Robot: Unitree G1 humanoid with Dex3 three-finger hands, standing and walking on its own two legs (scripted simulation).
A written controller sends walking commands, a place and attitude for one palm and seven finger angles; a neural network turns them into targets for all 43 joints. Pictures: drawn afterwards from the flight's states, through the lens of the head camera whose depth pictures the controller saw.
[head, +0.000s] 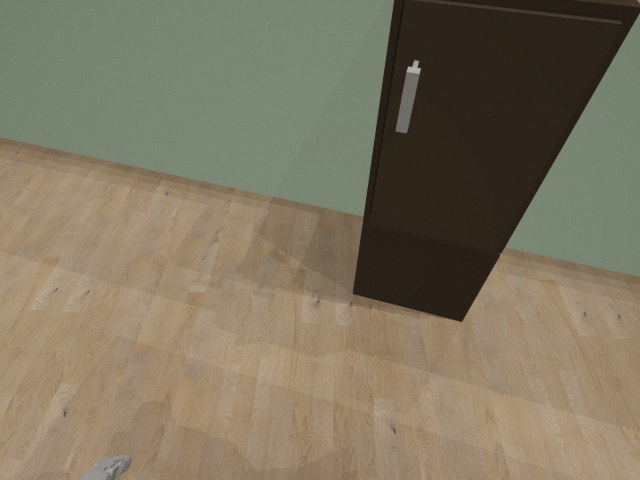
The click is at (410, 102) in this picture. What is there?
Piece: cupboard door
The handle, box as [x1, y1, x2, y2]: [396, 60, 420, 132]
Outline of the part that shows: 414,60 413,65 411,67 408,66 406,72 396,131 406,132 420,70 420,68 417,67 418,61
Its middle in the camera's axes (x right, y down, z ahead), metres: +0.18 -0.30 +0.81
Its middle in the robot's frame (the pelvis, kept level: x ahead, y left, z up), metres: +0.82 -0.14 +0.07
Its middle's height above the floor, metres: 0.84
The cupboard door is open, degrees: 0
